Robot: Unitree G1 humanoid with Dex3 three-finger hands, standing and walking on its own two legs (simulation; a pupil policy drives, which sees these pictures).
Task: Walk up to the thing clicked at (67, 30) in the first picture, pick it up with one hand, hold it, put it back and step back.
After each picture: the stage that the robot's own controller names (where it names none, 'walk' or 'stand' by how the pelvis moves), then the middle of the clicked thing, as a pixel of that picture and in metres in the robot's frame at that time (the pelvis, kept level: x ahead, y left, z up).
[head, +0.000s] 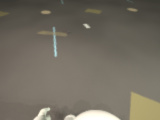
stand; (67, 32) +2.17 +0.68 -0.72
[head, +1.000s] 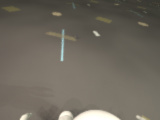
walk; (76, 37) +2.08 +0.33 -0.69
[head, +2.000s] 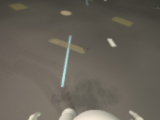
walk; (85, 48) +1.43 +0.07 -0.70
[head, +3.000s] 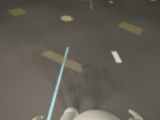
walk; (83, 65) +0.93 +0.08 -0.70
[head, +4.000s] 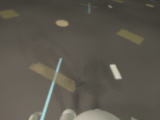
walk; (76, 84) +0.59 +0.10 -0.71
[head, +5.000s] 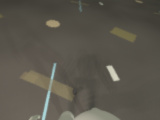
stand; (74, 91) +0.46 +0.10 -0.71
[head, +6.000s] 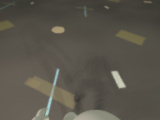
stand; (76, 98) +0.39 +0.14 -0.71
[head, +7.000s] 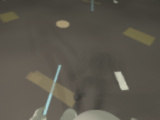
walk; (76, 97) +0.35 +0.13 -0.70
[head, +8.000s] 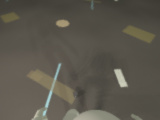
stand; (75, 94) +0.39 +0.16 -0.70
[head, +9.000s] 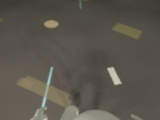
stand; (71, 98) +0.32 +0.20 -0.70
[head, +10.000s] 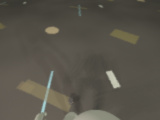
stand; (71, 101) +0.34 +0.20 -0.72
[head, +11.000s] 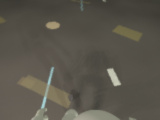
stand; (71, 98) +0.34 +0.20 -0.72
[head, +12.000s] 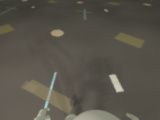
stand; (72, 103) +0.35 +0.20 -0.72
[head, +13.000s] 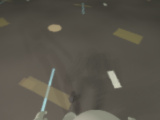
stand; (71, 99) +0.35 +0.20 -0.72
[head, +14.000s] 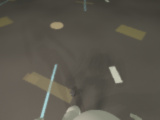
stand; (72, 93) +0.40 +0.22 -0.71
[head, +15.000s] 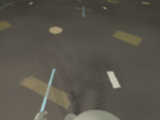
stand; (70, 98) +0.39 +0.21 -0.72
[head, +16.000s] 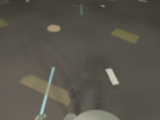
stand; (71, 95) +0.41 +0.20 -0.72
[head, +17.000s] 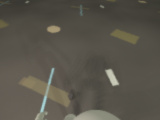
stand; (70, 96) +0.40 +0.21 -0.72
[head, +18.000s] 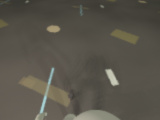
stand; (70, 96) +0.40 +0.21 -0.72
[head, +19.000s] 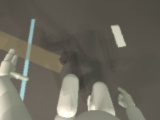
go down; (63, 60) +0.45 +0.26 -0.42
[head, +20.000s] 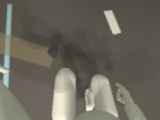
go down; (52, 53) +0.45 +0.32 -0.32
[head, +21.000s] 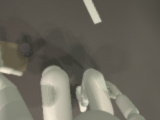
close in; (26, 50) +0.41 +0.36 -0.23
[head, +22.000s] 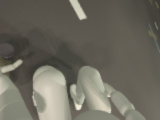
close; (7, 52) +0.39 +0.37 -0.21
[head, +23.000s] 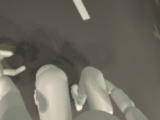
lift; (17, 61) +0.34 +0.33 -0.21
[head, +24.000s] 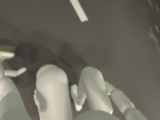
lift; (18, 63) +0.33 +0.33 -0.21
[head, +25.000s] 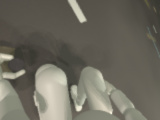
lift; (17, 65) +0.32 +0.33 -0.21
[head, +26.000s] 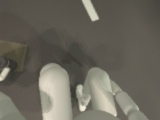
lift; (5, 64) +0.29 +0.42 -0.20
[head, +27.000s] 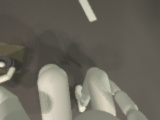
lift; (10, 64) +0.30 +0.39 -0.20
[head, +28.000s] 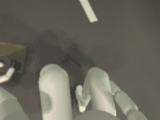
lift; (9, 64) +0.30 +0.40 -0.20
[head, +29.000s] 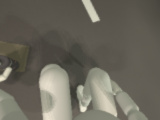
lift; (7, 64) +0.29 +0.42 -0.19
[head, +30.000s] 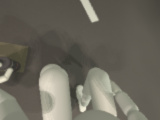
lift; (9, 65) +0.29 +0.41 -0.20
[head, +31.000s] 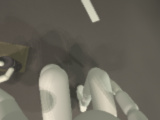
lift; (10, 64) +0.30 +0.41 -0.20
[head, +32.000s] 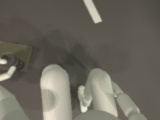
lift; (14, 63) +0.30 +0.41 -0.20
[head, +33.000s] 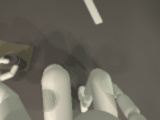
lift; (16, 62) +0.31 +0.40 -0.20
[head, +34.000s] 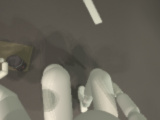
lift; (17, 63) +0.30 +0.40 -0.21
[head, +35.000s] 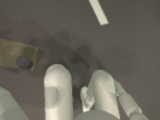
stand; (25, 63) +0.30 +0.39 -0.22
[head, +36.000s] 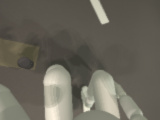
stand; (26, 63) +0.30 +0.38 -0.23
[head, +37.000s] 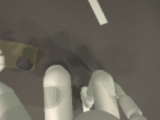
lift; (25, 64) +0.30 +0.38 -0.22
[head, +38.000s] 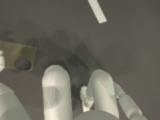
stand; (24, 65) +0.30 +0.39 -0.22
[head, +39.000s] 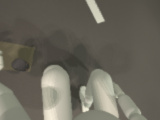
lift; (21, 65) +0.29 +0.39 -0.22
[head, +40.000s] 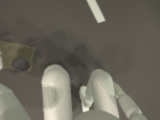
stand; (22, 65) +0.30 +0.39 -0.22
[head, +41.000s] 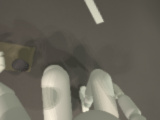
lift; (21, 65) +0.30 +0.39 -0.22
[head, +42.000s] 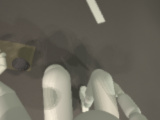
stand; (22, 64) +0.30 +0.39 -0.22
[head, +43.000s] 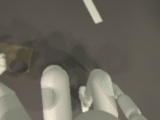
stand; (20, 66) +0.29 +0.39 -0.22
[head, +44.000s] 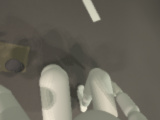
stand; (16, 66) +0.29 +0.39 -0.22
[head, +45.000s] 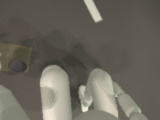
stand; (18, 66) +0.29 +0.39 -0.22
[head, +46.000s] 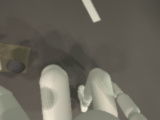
stand; (17, 66) +0.29 +0.39 -0.22
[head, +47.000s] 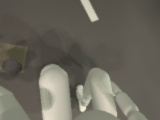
stand; (13, 66) +0.29 +0.39 -0.22
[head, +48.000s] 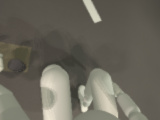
stand; (18, 66) +0.29 +0.39 -0.22
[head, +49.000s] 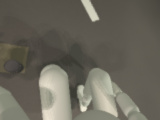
stand; (15, 67) +0.29 +0.39 -0.22
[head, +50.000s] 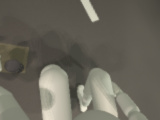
stand; (15, 66) +0.29 +0.39 -0.21
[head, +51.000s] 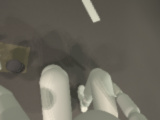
stand; (16, 66) +0.29 +0.39 -0.21
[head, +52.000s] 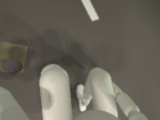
stand; (14, 66) +0.29 +0.39 -0.21
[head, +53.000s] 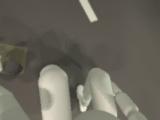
stand; (14, 67) +0.29 +0.39 -0.21
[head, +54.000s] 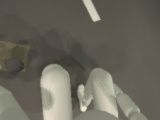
stand; (16, 65) +0.29 +0.39 -0.21
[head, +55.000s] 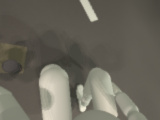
lift; (13, 67) +0.29 +0.39 -0.21
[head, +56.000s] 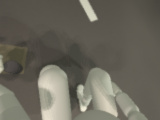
stand; (14, 67) +0.29 +0.39 -0.21
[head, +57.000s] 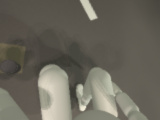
stand; (11, 67) +0.29 +0.39 -0.21
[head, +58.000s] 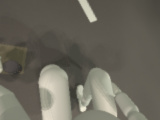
lift; (13, 67) +0.29 +0.39 -0.21
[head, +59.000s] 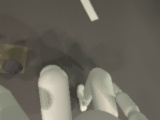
lift; (14, 67) +0.29 +0.39 -0.21
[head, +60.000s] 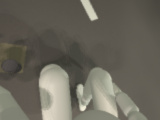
lift; (13, 66) +0.29 +0.39 -0.21
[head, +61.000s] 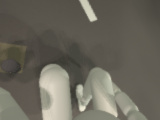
lift; (12, 66) +0.29 +0.39 -0.21
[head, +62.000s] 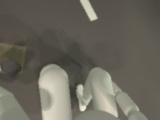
lift; (12, 67) +0.29 +0.39 -0.21
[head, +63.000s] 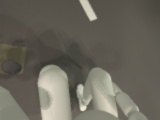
stand; (12, 67) +0.29 +0.39 -0.21
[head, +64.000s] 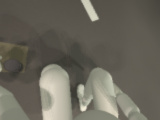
lift; (14, 66) +0.29 +0.39 -0.21
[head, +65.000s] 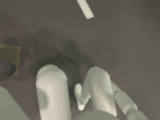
lift; (6, 68) +0.28 +0.39 -0.21
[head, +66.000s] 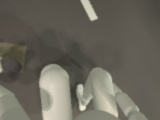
lift; (13, 66) +0.29 +0.39 -0.21
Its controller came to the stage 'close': yes
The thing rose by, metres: 0.03
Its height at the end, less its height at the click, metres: +0.00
